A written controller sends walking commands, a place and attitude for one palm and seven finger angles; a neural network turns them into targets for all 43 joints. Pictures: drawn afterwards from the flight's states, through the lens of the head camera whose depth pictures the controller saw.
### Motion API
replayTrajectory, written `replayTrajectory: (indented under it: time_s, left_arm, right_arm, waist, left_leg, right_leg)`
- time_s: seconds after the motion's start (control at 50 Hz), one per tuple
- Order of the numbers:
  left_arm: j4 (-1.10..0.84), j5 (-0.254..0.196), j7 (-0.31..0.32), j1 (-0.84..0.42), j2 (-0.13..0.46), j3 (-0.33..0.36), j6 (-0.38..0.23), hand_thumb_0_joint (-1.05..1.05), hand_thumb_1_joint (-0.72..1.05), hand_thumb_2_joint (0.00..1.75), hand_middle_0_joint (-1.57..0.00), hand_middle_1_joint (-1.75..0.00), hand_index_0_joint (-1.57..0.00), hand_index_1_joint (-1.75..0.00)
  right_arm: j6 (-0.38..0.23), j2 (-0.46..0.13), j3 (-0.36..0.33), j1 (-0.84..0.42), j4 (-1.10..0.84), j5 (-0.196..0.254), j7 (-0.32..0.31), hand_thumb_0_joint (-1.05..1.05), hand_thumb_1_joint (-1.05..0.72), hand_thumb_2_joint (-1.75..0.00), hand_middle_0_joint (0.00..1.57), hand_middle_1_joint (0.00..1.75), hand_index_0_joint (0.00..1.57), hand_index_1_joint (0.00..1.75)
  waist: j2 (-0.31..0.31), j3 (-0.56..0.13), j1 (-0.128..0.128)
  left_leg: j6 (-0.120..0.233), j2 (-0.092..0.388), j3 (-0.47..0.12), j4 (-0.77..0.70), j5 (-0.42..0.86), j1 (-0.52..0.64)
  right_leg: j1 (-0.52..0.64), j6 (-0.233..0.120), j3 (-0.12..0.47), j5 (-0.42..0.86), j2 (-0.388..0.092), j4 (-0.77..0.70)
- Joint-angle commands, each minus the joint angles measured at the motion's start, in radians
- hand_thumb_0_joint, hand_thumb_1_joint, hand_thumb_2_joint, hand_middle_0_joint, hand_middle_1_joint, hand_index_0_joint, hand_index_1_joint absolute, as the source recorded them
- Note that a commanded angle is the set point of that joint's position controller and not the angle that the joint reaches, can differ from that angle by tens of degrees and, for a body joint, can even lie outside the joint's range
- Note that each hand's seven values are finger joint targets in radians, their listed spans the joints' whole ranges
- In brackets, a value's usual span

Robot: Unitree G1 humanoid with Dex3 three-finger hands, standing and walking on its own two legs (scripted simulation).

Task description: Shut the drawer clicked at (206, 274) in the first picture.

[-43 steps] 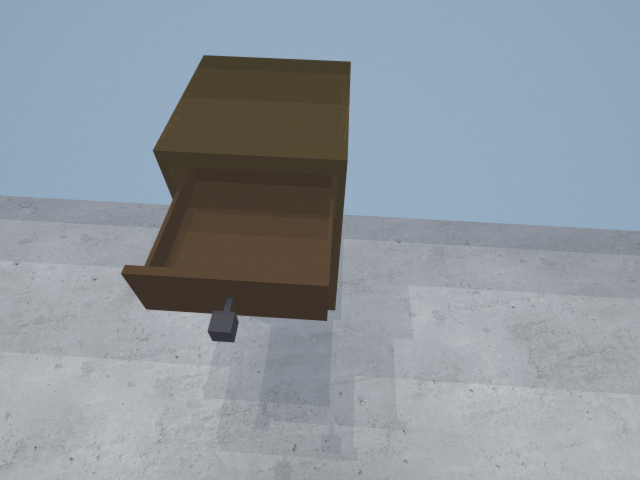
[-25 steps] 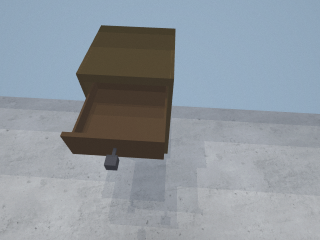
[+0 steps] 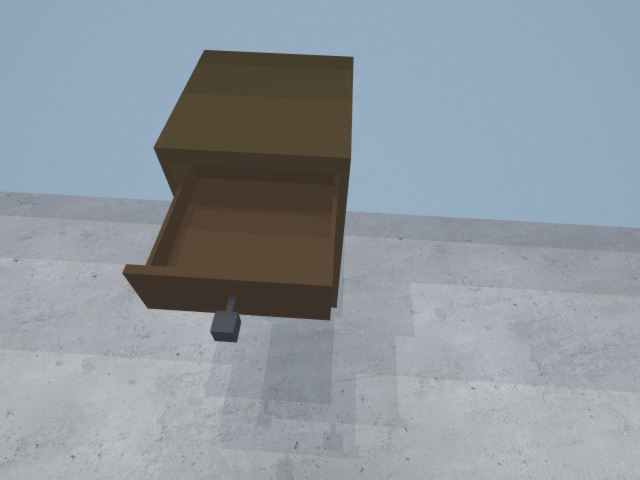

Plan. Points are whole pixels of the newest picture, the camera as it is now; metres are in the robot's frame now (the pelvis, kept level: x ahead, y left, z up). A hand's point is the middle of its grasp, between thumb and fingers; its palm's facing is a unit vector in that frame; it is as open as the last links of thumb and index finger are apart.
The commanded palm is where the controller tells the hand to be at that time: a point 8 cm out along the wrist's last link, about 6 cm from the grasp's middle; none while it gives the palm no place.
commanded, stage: take the last steps up to it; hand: left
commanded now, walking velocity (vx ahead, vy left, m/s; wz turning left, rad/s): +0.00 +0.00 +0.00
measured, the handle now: (228, 316) +0.41 +0.20 -0.21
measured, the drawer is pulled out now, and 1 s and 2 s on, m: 0.30 0.30 0.30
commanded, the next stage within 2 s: come to a stop and stand still in 0.34 s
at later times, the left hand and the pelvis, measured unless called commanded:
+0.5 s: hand out of the picture +0.01 +0.15 -0.18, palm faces +0.04 -0.98 -0.18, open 7.3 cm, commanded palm none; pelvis +0.04 -0.01 -0.01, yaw +0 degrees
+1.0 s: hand out of the picture +0.05 +0.20 -0.18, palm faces +0.03 -0.97 -0.25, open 7.3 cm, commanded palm none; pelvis +0.02 +0.00 -0.01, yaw +1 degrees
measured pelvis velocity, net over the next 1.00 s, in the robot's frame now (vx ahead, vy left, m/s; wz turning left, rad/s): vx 0.02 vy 0.00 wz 0.01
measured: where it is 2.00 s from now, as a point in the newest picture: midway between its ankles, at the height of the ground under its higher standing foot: outside the picture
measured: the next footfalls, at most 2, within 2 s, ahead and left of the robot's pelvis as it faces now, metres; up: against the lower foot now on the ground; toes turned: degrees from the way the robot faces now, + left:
none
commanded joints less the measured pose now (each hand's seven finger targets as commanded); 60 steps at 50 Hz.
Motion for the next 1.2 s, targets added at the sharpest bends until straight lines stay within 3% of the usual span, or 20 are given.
replayTrajectory:
  time_s: [0.0,0.08,0.22,0.28,0.4,0.46,0.52,0.56,0.62,0.7,0.8,0.82,0.84,0.86,0.92,0.96,1.0,1.02,1.06,1.18]
  left_arm:
    - [-0.018,0.0,0.004,0.095,0.077,0.015,-0.012,0.0,0.9,0.9,-0.2,-0.3,-0.2,-0.3]
    - [-0.017,0.0,0.004,0.094,0.078,0.015,-0.011,0.0,0.9,0.9,-0.2,-0.3,-0.2,-0.3]
    - [-0.025,0.01,-0.003,0.087,0.079,0.021,-0.005,0.0,0.9,0.9,-0.2,-0.3,-0.2,-0.3]
    - [-0.035,0.013,-0.007,0.083,0.072,0.025,-0.006,0.0,0.9,0.9,-0.2,-0.3,-0.2,-0.3]
    - [-0.027,0.008,-0.008,0.135,0.085,0.038,-0.019,0.0,0.9,0.9,-0.2,-0.3,-0.2,-0.3]
    - [-0.017,0.003,0.001,0.161,0.095,0.043,-0.023,0.0,0.9,0.9,-0.2,-0.3,-0.2,-0.3]
    - [-0.03,-0.007,0.01,0.139,0.086,0.037,-0.025,0.0,0.9,0.9,-0.2,-0.3,-0.2,-0.3]
    - [-0.039,-0.008,0.014,0.135,0.099,0.041,-0.023,0.0,0.9,0.9,-0.2,-0.3,-0.2,-0.3]
    - [-0.042,-0.007,0.015,0.121,0.094,0.039,-0.017,0.0,0.9,0.9,-0.2,-0.3,-0.2,-0.3]
    - [-0.047,-0.002,0.01,0.084,0.081,0.031,-0.008,0.0,0.9,0.9,-0.2,-0.3,-0.2,-0.3]
    - [-0.049,-0.003,0.014,0.096,0.101,0.039,-0.012,0.0,0.9,0.9,-0.2,-0.3,-0.2,-0.3]
    - [-0.12,-0.006,0.011,0.096,0.292,0.029,-0.044,0.0,0.9,0.9,-0.2,-0.3,-0.2,-0.3]
    - [-0.136,0.002,0.015,0.059,0.226,0.047,-0.049,0.0,0.9,0.9,-0.2,-0.3,-0.2,-0.3]
    - [-0.141,0.003,0.01,0.036,0.227,0.057,-0.056,0.0,0.9,0.9,-0.2,-0.3,-0.2,-0.3]
    - [-0.134,0.006,0.016,0.078,0.2,0.031,-0.058,0.0,0.9,0.9,-0.2,-0.3,-0.2,-0.3]
    - [-0.144,0.008,0.016,0.044,0.206,0.026,-0.047,0.0,0.9,0.9,-0.2,-0.3,-0.2,-0.3]
    - [-0.166,0.005,0.013,-0.011,0.208,0.019,-0.041,0.0,0.9,0.9,-0.2,-0.3,-0.2,-0.3]
    - [-0.174,0.004,0.011,-0.009,0.2,0.014,-0.039,0.0,0.9,0.9,-0.2,-0.3,-0.2,-0.3]
    - [-0.169,0.0,0.008,-0.014,0.206,0.011,-0.032,0.0,0.9,0.9,-0.2,-0.3,-0.2,-0.3]
    - [-0.162,0.007,-0.001,-0.024,0.198,-0.005,-0.013,0.0,0.9,0.9,-0.2,-0.3,-0.2,-0.3]
  right_arm:
    - [-0.003,-0.087,-0.02,0.131,0.002,0.001,-0.005,0.0,-0.9,-0.9,0.2,0.3,0.2,0.3]
    - [-0.002,-0.085,-0.019,0.131,0.003,0.001,-0.005,0.0,-0.9,-0.9,0.2,0.3,0.2,0.3]
    - [0.009,-0.099,-0.029,0.154,0.016,-0.008,0.005,0.0,-0.9,-0.9,0.2,0.3,0.2,0.3]
    - [0.007,-0.104,-0.034,0.161,0.013,-0.01,0.005,0.0,-0.9,-0.9,0.2,0.3,0.2,0.3]
    - [-0.006,-0.088,-0.033,0.163,0.005,-0.004,-0.001,0.0,-0.9,-0.9,0.2,0.3,0.2,0.3]
    - [-0.003,-0.062,-0.028,0.158,-0.005,-0.002,-0.01,0.0,-0.9,-0.9,0.2,0.3,0.2,0.3]
    - [-0.003,-0.064,-0.027,0.174,0.002,0.002,-0.02,0.0,-0.9,-0.9,0.2,0.3,0.2,0.3]
    - [-0.002,-0.074,-0.029,0.185,0.004,0.005,-0.026,0.0,-0.9,-0.9,0.2,0.3,0.2,0.3]
    - [0.001,-0.081,-0.033,0.166,-0.007,0.008,-0.027,0.0,-0.9,-0.9,0.2,0.3,0.2,0.3]
    - [0.007,-0.082,-0.032,0.138,-0.012,0.005,-0.019,0.0,-0.9,-0.9,0.2,0.3,0.2,0.3]
    - [0.001,-0.115,-0.036,0.147,-0.018,0.004,-0.024,0.0,-0.9,-0.9,0.2,0.3,0.2,0.3]
    - [-0.01,-0.223,-0.046,-0.018,-0.129,0.001,0.004,0.0,-0.9,-0.9,0.2,0.3,0.2,0.3]
    - [-0.038,-0.226,-0.073,0.005,-0.16,-0.013,0.003,0.0,-0.9,-0.9,0.2,0.3,0.2,0.3]
    - [-0.046,-0.201,-0.078,0.007,-0.151,-0.016,-0.006,0.0,-0.9,-0.9,0.2,0.3,0.2,0.3]
    - [-0.022,-0.138,-0.054,-0.017,-0.163,-0.004,0.002,0.0,-0.9,-0.9,0.2,0.3,0.2,0.3]
    - [-0.006,-0.149,-0.059,-0.025,-0.158,-0.002,0.007,0.0,-0.9,-0.9,0.2,0.3,0.2,0.3]
    - [-0.004,-0.184,-0.064,-0.027,-0.153,-0.007,0.01,0.0,-0.9,-0.9,0.2,0.3,0.2,0.3]
    - [-0.007,-0.188,-0.058,-0.024,-0.146,-0.013,0.013,0.0,-0.9,-0.9,0.2,0.3,0.2,0.3]
    - [-0.01,-0.207,-0.055,-0.058,-0.141,-0.014,0.015,0.0,-0.9,-0.9,0.2,0.3,0.2,0.3]
    - [-0.004,-0.22,-0.039,-0.099,-0.147,-0.015,0.031,0.0,-0.9,-0.9,0.2,0.3,0.2,0.3]
  waist:
    - [-0.004,-0.003,-0.004]
    - [0.001,0.013,-0.003]
    - [0.026,0.067,-0.007]
    - [0.042,0.097,-0.005]
    - [-0.019,0.04,0.01]
    - [-0.078,0.022,0.008]
    - [-0.022,-0.034,-0.007]
    - [0.009,-0.078,-0.007]
    - [0.019,-0.091,-0.005]
    - [0.033,-0.017,-0.007]
    - [0.01,-0.129,-0.007]
    - [-0.064,-0.118,0.029]
    - [-0.013,-0.217,0.005]
    - [0.03,-0.287,0.0]
    - [-0.105,-0.195,0.005]
    - [-0.144,-0.101,-0.014]
    - [-0.08,-0.033,-0.021]
    - [-0.03,-0.044,-0.013]
    - [0.053,-0.046,-0.001]
    - [0.037,0.025,0.01]
  left_leg:
    - [0.022,0.104,-0.084,-0.053,0.281,-0.021]
    - [0.023,0.103,-0.083,-0.056,0.27,-0.033]
    - [0.048,0.108,-0.106,-0.078,-0.045,-0.068]
    - [0.066,0.128,-0.137,-0.088,-0.059,-0.093]
    - [0.052,0.083,-0.062,0.044,0.151,-0.084]
    - [0.019,0.055,-0.031,0.085,0.21,-0.117]
    - [0.003,0.074,-0.04,0.068,0.446,-0.026]
    - [-0.002,0.084,-0.038,0.081,0.578,0.018]
    - [-0.003,0.096,-0.043,0.061,0.622,0.054]
    - [0.005,0.108,-0.063,-0.006,0.461,0.031]
    - [0.001,0.111,-0.054,0.047,0.725,0.11]
    - [0.004,0.081,-0.085,0.1,0.56,0.028]
    - [0.002,0.089,-0.088,0.134,0.488,-0.023]
    - [0.005,0.075,-0.087,0.148,0.497,-0.036]
    - [-0.001,0.045,-0.067,0.162,0.148,-0.167]
    - [-0.002,0.047,-0.074,0.123,0.044,-0.167]
    - [0.008,0.077,-0.103,0.071,0.161,-0.128]
    - [0.016,0.093,-0.105,0.063,0.279,-0.098]
    - [0.019,0.107,-0.117,0.042,0.326,-0.095]
    - [0.021,0.111,-0.148,-0.074,0.017,-0.182]
  right_leg:
    - [0.006,-0.033,0.079,0.225,-0.094,-0.043]
    - [0.005,-0.033,0.076,0.215,-0.095,-0.046]
    - [-0.078,-0.049,0.067,-0.074,-0.066,-0.014]
    - [-0.094,-0.054,0.057,-0.059,-0.053,0.028]
    - [-0.006,-0.082,0.085,0.156,-0.084,0.05]
    - [0.078,-0.092,0.114,0.529,-0.127,0.067]
    - [0.082,-0.069,0.078,0.779,-0.124,0.1]
    - [0.1,-0.062,0.071,0.802,-0.122,0.107]
    - [0.084,-0.056,0.06,0.714,-0.114,0.089]
    - [0.024,-0.047,0.068,0.399,-0.092,0.01]
    - [0.092,-0.046,0.04,0.606,-0.103,0.067]
    - [0.08,-0.038,0.075,0.612,-0.082,0.068]
    - [0.103,-0.048,0.117,0.556,-0.129,0.118]
    - [0.156,-0.069,0.138,0.727,-0.155,0.151]
    - [0.168,-0.085,0.182,0.849,-0.208,0.101]
    - [0.071,-0.078,0.17,0.681,-0.204,0.06]
    - [-0.031,-0.054,0.134,0.458,-0.149,0.049]
    - [-0.031,-0.048,0.122,0.42,-0.122,0.054]
    - [-0.024,-0.035,0.096,0.283,-0.11,0.043]
    - [-0.05,-0.007,0.094,0.015,-0.092,-0.022]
